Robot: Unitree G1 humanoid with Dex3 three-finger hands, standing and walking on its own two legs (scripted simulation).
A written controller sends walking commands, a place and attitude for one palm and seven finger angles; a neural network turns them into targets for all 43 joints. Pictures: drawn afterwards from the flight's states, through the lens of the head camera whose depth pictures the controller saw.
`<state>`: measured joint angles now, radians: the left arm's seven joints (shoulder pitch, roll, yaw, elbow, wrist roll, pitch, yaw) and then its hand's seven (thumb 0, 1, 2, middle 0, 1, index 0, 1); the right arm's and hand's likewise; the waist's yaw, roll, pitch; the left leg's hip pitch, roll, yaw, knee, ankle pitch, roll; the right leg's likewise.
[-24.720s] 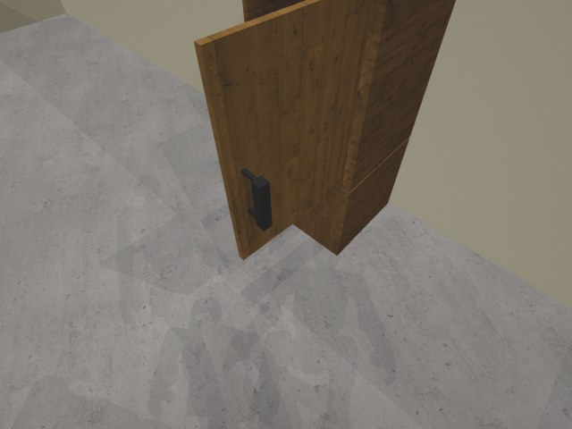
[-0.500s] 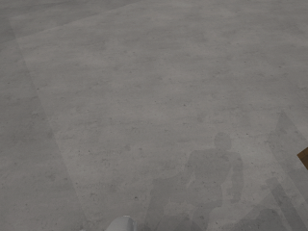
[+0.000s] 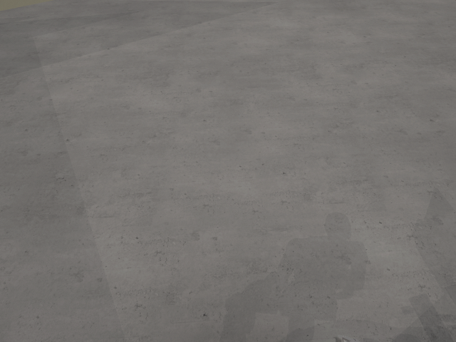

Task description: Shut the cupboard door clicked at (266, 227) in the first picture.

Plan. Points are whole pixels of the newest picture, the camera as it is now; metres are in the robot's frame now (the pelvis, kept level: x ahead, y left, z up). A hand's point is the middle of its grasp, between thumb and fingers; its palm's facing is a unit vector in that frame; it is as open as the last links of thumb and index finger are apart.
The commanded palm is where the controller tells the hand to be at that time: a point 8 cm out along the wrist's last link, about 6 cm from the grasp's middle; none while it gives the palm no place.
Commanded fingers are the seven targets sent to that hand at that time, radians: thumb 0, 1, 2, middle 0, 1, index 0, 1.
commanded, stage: turn to face it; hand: left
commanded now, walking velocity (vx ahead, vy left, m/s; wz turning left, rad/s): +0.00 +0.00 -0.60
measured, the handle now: out of the picture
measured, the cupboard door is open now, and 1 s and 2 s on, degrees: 68 68 68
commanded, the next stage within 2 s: none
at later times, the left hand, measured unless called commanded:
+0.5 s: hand (171, 287) +0.24 +0.16 -0.14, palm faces -0.32 -0.90 -0.29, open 7.4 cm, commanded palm none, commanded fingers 0.00 0.90 0.90 -0.20 -0.30 -0.20 -0.30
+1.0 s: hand (188, 287) +0.25 +0.13 -0.16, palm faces -0.54 -0.82 -0.19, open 7.4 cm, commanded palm none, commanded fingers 0.00 0.90 0.90 -0.20 -0.30 -0.20 -0.30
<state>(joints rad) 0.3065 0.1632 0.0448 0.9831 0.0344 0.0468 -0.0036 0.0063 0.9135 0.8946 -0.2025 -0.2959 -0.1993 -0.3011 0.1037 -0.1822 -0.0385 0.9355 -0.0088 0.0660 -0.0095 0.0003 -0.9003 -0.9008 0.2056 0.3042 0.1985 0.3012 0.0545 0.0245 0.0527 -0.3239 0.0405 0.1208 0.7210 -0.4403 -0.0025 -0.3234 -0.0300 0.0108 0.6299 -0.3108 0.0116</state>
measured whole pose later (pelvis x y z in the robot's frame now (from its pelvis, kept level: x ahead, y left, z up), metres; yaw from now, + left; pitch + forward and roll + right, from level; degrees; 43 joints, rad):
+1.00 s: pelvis +0.05 +0.01 +0.01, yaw -36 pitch +1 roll -2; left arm 0.16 0.25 0.08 0.87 0.02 0.08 -0.03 0.01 0.91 0.89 -0.21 -0.30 -0.20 -0.30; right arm 0.20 -0.20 -0.01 0.85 -0.03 0.01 -0.03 0.00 -0.90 -0.90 0.21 0.30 0.20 0.30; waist 0.01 -0.02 0.10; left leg -0.27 0.10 0.08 0.55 -0.29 -0.01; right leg -0.48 0.02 -0.01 1.06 -0.51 0.05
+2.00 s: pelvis +0.06 -0.04 +0.01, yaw -69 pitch +2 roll +0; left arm 0.16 0.20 0.04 0.90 0.02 0.03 0.00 0.01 0.91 0.89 -0.20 -0.30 -0.20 -0.30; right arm 0.21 -0.27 -0.05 0.93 -0.01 0.06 -0.03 0.00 -0.90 -0.90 0.20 0.30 0.19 0.30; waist -0.02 0.04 0.07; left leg -0.47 0.07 0.05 1.03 -0.46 -0.07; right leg -0.27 0.01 0.00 0.52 -0.28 -0.02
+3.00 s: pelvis +0.09 -0.19 +0.01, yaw -78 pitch +0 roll +0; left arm 0.24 0.16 0.03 1.07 0.01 0.02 0.02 0.01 0.92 0.89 -0.20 -0.30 -0.20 -0.30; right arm 0.22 -0.15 -0.01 1.03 -0.02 0.00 -0.05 0.00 -0.93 -0.90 0.21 0.30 0.20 0.30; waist 0.00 -0.03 0.07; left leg -0.30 0.05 0.11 0.54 -0.23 0.02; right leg -0.27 -0.02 -0.04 0.64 -0.39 0.00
